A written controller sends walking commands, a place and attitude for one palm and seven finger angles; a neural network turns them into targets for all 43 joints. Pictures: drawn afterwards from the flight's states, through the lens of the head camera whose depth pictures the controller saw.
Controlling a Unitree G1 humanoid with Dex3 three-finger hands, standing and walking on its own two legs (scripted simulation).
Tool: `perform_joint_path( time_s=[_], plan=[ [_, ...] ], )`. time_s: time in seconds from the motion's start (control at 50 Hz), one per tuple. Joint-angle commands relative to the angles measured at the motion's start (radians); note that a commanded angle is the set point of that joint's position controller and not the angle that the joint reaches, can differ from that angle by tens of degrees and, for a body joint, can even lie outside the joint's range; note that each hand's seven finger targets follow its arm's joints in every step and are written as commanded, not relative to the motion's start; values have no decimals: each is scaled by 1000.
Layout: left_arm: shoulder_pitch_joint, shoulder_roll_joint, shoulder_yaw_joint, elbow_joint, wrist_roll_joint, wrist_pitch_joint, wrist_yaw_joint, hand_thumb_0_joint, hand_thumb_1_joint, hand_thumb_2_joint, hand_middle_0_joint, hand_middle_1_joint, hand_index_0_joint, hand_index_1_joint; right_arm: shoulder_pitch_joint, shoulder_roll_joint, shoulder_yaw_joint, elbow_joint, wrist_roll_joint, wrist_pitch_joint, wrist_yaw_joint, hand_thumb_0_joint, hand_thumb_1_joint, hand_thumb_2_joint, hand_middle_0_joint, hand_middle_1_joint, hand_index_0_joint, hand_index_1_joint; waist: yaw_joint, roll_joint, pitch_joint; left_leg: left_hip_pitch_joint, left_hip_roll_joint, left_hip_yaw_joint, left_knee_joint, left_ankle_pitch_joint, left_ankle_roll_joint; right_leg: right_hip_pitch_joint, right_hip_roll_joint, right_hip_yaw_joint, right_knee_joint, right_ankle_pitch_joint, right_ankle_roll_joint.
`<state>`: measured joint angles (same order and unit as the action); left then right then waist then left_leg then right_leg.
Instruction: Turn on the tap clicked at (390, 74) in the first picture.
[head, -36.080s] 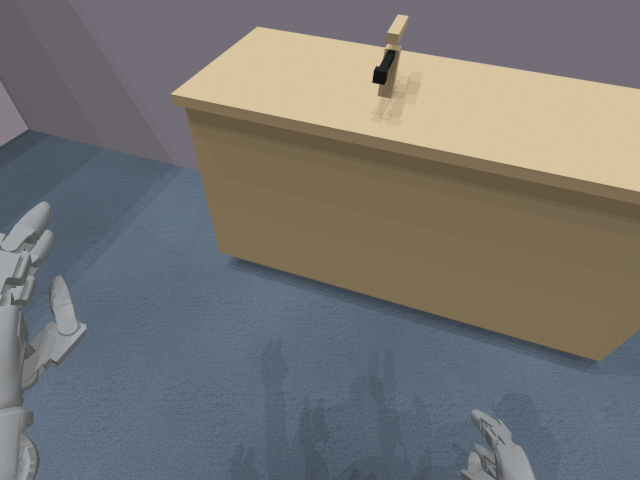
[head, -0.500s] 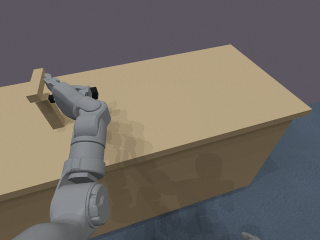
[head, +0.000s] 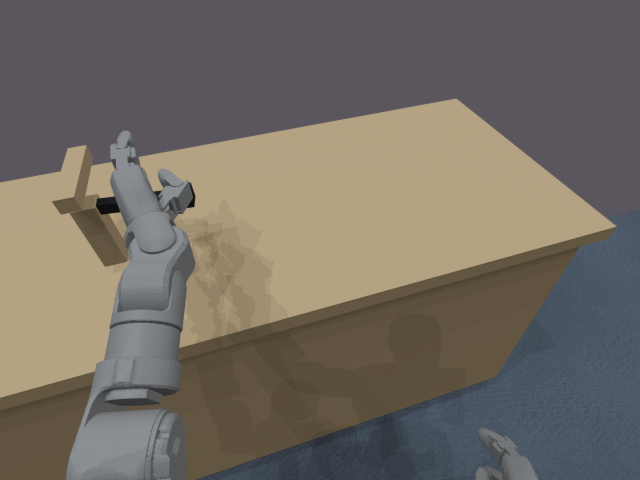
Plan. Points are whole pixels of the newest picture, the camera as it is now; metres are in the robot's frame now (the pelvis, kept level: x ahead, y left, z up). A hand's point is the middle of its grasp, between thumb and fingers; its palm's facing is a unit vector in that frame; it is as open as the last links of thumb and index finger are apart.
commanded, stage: draw the hand back beside the body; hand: left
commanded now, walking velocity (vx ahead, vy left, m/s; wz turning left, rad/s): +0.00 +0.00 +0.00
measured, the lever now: (184, 195) +0.50 +0.25 +0.10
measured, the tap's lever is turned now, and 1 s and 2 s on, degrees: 82 82 82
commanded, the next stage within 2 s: step back with the hand held close in 1.32 s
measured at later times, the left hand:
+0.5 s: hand (130, 274) +0.29 +0.22 +0.17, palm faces +0.25 -0.94 -0.24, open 7.7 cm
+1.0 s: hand (46, 349) +0.20 +0.27 +0.16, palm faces +0.36 -0.88 -0.32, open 7.5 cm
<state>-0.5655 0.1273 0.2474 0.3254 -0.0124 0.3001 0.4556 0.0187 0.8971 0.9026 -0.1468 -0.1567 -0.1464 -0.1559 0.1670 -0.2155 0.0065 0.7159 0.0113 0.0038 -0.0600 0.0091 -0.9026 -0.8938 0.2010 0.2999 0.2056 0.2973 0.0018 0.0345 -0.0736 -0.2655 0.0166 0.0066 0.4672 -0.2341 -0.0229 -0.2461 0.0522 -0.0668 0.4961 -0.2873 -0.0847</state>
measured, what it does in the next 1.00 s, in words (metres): stands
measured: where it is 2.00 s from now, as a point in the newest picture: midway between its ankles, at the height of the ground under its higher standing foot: outside the picture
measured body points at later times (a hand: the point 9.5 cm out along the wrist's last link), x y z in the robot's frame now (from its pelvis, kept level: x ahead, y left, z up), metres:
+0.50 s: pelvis -0.01 +0.02 +0.01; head -0.03 +0.00 +0.46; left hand +0.27 +0.27 +0.18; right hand +0.18 -0.20 -0.08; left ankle +0.00 +0.14 -0.74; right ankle -0.02 -0.06 -0.74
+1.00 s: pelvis -0.01 +0.03 +0.01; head -0.04 +0.01 +0.46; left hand +0.18 +0.31 +0.18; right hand +0.18 -0.19 -0.07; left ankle +0.00 +0.14 -0.74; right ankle -0.02 -0.06 -0.74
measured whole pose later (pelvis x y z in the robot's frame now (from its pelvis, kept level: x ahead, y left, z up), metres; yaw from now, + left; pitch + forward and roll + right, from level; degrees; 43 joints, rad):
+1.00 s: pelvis -0.01 +0.03 +0.01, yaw +0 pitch -6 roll +0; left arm 0.37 0.32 0.24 -0.31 -0.08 -0.12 0.09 0.02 0.89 0.90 -0.20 -0.30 -0.20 -0.29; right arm 0.18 -0.23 0.02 0.64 0.00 -0.08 -0.04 0.01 -0.90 -0.89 0.20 0.30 0.20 0.30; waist 0.06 0.06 0.03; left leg -0.07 0.00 0.02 0.36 -0.19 0.01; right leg -0.01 0.04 -0.05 0.30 -0.19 -0.05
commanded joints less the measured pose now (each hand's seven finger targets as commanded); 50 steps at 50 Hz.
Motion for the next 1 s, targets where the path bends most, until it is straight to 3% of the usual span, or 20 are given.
perform_joint_path(
  time_s=[0.0,0.02,0.04,0.06,0.1,0.18,0.2,0.22,0.28,0.3,0.36,0.4,0.44,0.5,0.62,0.68,0.72,0.78,0.92,0.98],
  plan=[
    [-136,247,82,-315,-91,-32,-144,0,900,900,-159,-177,-159,-177,-149,-105,-14,-189,43,-26,-38,0,-900,-900,200,300,200,300,67,-86,-218,111,-28,22,-39,249,55,239,-71,81,-99,540,100],
    [-147,235,68,-391,-106,-20,-133,0,900,900,-160,-180,-160,-180,-170,-99,-6,-200,45,-33,-39,0,-900,-900,200,300,200,300,69,-74,-215,117,-28,23,-47,240,54,237,-70,81,-109,497,100],
    [-2,408,65,-332,-79,-127,-209,0,900,900,-161,-183,-161,-183,-103,-121,-24,-181,19,-38,-15,0,-900,-900,200,300,200,300,24,-82,-123,127,-8,25,-75,186,55,219,-91,98,-134,512,110],
    [33,416,83,-362,-90,-192,-243,0,900,900,-162,-186,-162,-186,-114,-114,-24,-202,24,-45,-7,0,-900,-900,200,300,200,300,45,-78,-140,119,-15,25,-87,178,60,250,-87,99,-132,488,105],
    [-14,428,48,-550,-87,-303,-289,0,900,900,-164,-192,-164,-192,-144,-108,-27,-226,29,-71,0,0,-900,-900,200,300,200,300,41,78,-157,202,-20,34,-94,210,62,226,-77,100,-157,434,82],
    [37,374,-25,-579,-78,-402,-319,0,900,900,-168,-204,-168,-204,-133,-117,-34,-229,20,-119,6,0,-900,-900,200,300,200,300,17,-20,-129,263,-15,25,-108,202,70,178,-59,91,-193,364,77],
    [39,364,-39,-586,-73,-417,-325,0,900,900,-169,-207,-169,-207,-136,-119,-35,-224,22,-125,4,0,-900,-900,200,300,200,300,14,11,-107,285,-14,27,-110,209,69,154,-56,87,-206,348,71],
    [68,323,-78,-554,-72,-426,-331,0,900,900,-170,-210,-170,-210,-131,-116,-31,-216,22,-129,6,0,-900,-900,200,300,200,300,7,30,-81,292,-15,23,-117,187,67,138,-53,83,-211,309,69],
    [130,319,-78,-487,-74,-441,-339,0,900,900,-173,-219,-173,-219,-129,-125,-31,-203,24,-127,4,0,-900,-900,200,300,200,300,7,-52,-39,277,-15,17,-135,132,71,127,-50,85,-242,235,70],
    [152,319,-75,-481,-70,-447,-344,0,900,900,-174,-222,-174,-222,-134,-125,-31,-201,23,-124,4,0,-900,-900,200,300,200,300,13,-15,-27,282,-16,17,-144,131,69,122,-51,83,-250,224,66],
    [238,361,-18,-511,-76,-465,-347,0,900,900,-177,-231,-177,-231,-139,-123,-29,-211,17,-114,4,0,-900,-900,200,300,200,300,31,-51,-78,278,-17,11,-155,153,71,188,-54,82,-246,254,66],
    [305,394,29,-546,-76,-471,-352,0,900,900,-179,-237,-179,-237,-147,-121,-26,-216,14,-107,7,0,-900,-900,200,300,200,300,45,6,-85,277,-14,8,-164,188,64,215,-55,78,-244,288,59],
    [339,368,15,-587,-80,-476,-359,0,900,900,-181,-243,-181,-243,-150,-110,-21,-230,12,-104,9,0,-900,-900,200,300,200,300,43,-7,-65,272,-8,6,-169,193,59,214,-51,69,-243,285,57],
    [409,395,58,-625,-81,-472,-361,0,900,900,-184,-252,-184,-252,-156,-109,-22,-238,8,-102,9,0,-900,-900,200,300,200,300,50,1,-46,270,-4,5,-168,212,58,212,-50,69,-253,298,55],
    [508,343,17,-717,-76,-473,-366,0,900,900,-190,-270,-190,-270,-152,-104,-19,-248,4,-111,14,0,-900,-900,200,300,200,300,44,42,-23,282,4,-5,-166,219,51,192,-46,64,-251,277,48],
    [581,355,39,-746,-77,-474,-362,0,900,900,-193,-279,-193,-279,-151,-109,-25,-251,-1,-116,15,0,-900,-900,200,300,200,300,49,-17,-25,270,5,-9,-163,213,53,198,-46,59,-248,270,51],
    [596,348,32,-788,-72,-478,-361,0,900,900,-195,-285,-195,-285,-153,-108,-24,-247,-1,-118,16,0,-900,-900,200,300,200,300,48,39,-21,277,6,-12,-164,216,50,192,-47,60,-247,261,47],
    [652,353,47,-795,-73,-479,-358,0,900,900,-198,-294,-198,-294,-153,-112,-27,-248,-3,-126,14,0,-900,-900,200,300,200,300,51,-6,5,261,7,-17,-162,189,52,180,-46,59,-252,234,48],
    [797,371,97,-869,-70,-489,-351,0,900,900,-200,-300,-200,-300,-149,-109,-29,-245,-5,-137,14,0,-900,-900,200,300,200,300,60,55,11,245,8,-24,-153,180,47,183,-51,59,-249,217,44],
    [868,376,116,-887,-75,-487,-350,0,900,900,-200,-300,-200,-300,-147,-112,-33,-251,-6,-145,14,0,-900,-900,200,300,200,300,64,15,24,226,9,-25,-145,170,50,178,-53,58,-247,210,46]
  ],
)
